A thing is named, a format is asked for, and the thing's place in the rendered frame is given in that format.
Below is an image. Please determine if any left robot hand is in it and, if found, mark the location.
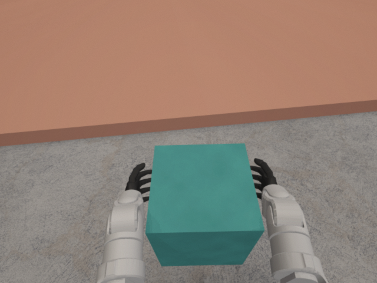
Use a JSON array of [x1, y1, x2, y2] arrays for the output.
[[125, 163, 152, 202]]

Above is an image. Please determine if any right robot hand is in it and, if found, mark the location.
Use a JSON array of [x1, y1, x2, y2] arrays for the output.
[[250, 158, 277, 199]]

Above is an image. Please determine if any robot left forearm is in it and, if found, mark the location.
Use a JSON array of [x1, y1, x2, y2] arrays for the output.
[[95, 190, 145, 283]]

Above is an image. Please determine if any robot right forearm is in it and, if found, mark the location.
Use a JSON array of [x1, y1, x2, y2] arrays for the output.
[[262, 184, 328, 283]]

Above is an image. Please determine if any carton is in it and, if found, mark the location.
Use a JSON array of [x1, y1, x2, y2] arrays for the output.
[[145, 143, 264, 266]]

